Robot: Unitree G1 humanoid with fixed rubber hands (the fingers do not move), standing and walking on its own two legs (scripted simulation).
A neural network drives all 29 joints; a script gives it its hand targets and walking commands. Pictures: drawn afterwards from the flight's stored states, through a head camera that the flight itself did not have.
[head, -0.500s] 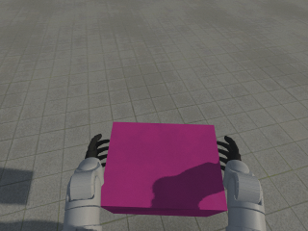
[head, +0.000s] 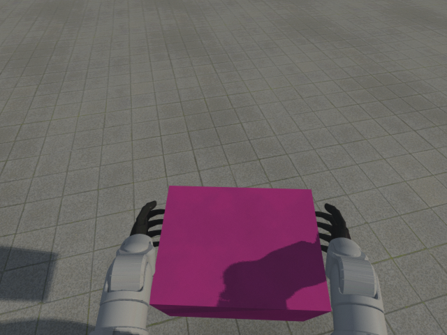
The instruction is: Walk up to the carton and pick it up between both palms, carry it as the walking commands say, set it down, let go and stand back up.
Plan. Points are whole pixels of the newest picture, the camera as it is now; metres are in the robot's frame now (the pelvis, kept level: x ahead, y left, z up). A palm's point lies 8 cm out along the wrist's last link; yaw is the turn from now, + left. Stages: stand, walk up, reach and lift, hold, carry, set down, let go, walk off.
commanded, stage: hold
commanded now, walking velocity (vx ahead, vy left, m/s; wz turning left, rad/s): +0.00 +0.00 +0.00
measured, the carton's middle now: (237, 255) +0.28 -0.02 -0.06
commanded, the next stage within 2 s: set down in 0.12 s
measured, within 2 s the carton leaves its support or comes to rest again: neither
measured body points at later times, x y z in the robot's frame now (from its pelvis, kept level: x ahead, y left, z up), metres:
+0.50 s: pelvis +0.01 -0.03 +0.00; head -0.02 -0.02 +0.44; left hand +0.32 +0.18 +0.00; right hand +0.32 -0.20 +0.01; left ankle +0.01 +0.09 -0.74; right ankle +0.05 -0.11 -0.74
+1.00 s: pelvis +0.01 +0.01 -0.03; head +0.13 +0.01 +0.41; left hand +0.33 +0.17 -0.10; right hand +0.32 -0.20 -0.09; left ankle +0.01 +0.09 -0.74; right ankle +0.05 -0.11 -0.74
